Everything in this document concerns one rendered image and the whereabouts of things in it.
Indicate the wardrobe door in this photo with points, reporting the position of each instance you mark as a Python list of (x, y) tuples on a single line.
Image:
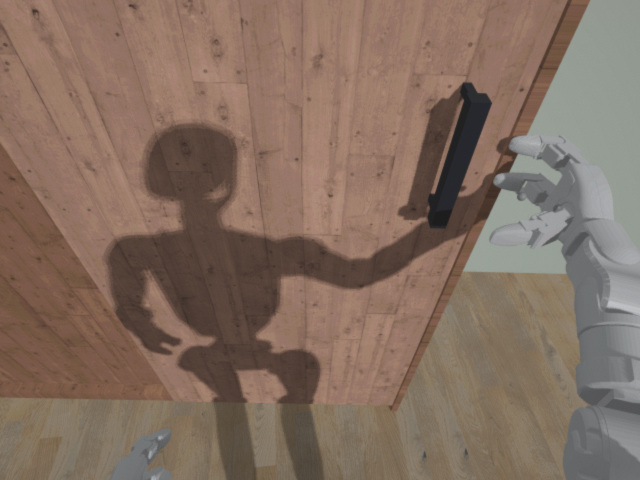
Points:
[(247, 181), (55, 324)]

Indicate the right robot upper arm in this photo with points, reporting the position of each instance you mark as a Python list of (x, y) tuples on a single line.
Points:
[(602, 444)]

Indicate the robot left hand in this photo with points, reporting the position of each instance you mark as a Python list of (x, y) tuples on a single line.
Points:
[(143, 452)]

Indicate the robot right forearm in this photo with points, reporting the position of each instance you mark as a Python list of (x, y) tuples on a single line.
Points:
[(603, 265)]

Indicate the handle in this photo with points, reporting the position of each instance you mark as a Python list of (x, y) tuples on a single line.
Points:
[(469, 126)]

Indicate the robot right hand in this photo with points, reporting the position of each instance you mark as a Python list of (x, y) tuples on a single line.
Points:
[(583, 191)]

